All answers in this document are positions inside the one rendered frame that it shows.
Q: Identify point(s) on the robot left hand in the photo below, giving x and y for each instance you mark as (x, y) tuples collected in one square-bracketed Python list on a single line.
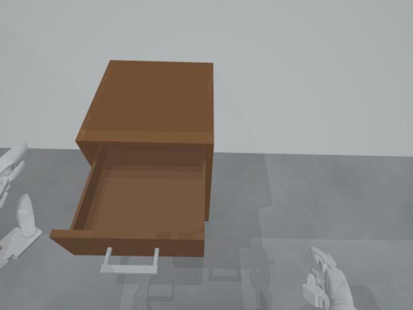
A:
[(17, 241)]

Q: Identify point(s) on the cabinet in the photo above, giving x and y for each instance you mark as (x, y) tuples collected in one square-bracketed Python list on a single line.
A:
[(156, 103)]

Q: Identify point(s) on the robot right hand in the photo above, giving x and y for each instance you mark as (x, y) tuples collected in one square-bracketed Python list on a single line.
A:
[(331, 288)]

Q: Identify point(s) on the drawer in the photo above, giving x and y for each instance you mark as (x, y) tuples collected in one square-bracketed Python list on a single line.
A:
[(138, 198)]

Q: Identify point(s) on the handle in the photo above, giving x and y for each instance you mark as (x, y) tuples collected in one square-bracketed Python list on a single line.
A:
[(129, 269)]

